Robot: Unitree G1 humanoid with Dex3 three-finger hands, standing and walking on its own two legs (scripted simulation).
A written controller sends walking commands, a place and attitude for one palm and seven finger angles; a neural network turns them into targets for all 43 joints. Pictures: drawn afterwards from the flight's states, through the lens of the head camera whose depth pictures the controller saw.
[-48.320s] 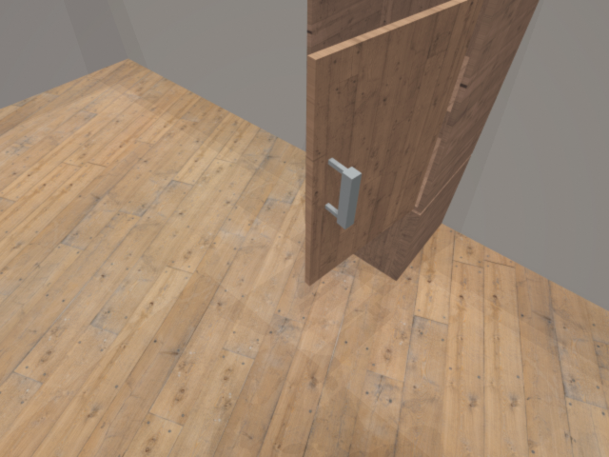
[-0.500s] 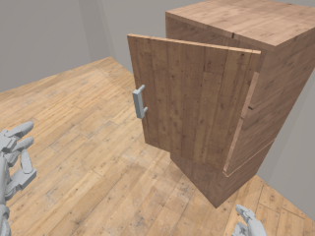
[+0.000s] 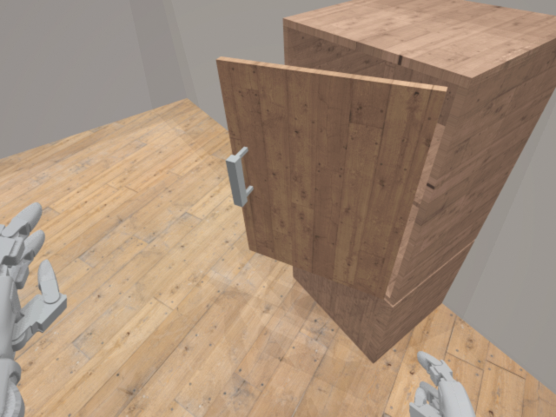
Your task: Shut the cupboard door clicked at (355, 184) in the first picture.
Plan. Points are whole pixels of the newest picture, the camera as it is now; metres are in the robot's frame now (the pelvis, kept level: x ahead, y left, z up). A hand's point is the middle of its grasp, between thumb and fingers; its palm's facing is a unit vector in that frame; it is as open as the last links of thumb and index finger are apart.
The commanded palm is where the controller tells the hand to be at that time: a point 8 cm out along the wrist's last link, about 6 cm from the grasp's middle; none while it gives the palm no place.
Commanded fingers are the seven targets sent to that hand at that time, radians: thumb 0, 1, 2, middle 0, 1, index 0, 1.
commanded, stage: step back with the hand held close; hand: left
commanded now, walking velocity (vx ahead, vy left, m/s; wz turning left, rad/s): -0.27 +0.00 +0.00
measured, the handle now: (242, 176) +0.65 +0.17 -0.02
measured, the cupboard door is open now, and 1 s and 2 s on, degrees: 28 28 28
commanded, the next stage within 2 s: stop stepping back and stand still in 1.62 s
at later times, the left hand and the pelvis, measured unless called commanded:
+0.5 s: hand (23, 325) +0.16 +0.29 +0.15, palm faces +0.38 -0.79 -0.49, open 7.4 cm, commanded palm +0.10 +0.33 +0.17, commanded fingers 0.00 0.90 0.90 -0.20 -0.30 -0.20 -0.30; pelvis -0.04 +0.03 -0.01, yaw -1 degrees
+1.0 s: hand out of the picture +0.11 +0.30 +0.16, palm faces +0.44 -0.77 -0.46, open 7.4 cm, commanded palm +0.04 +0.34 +0.17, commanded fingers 0.00 0.90 0.90 -0.20 -0.30 -0.20 -0.30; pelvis -0.10 +0.03 -0.02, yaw +1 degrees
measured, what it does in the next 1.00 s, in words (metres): shifts its weight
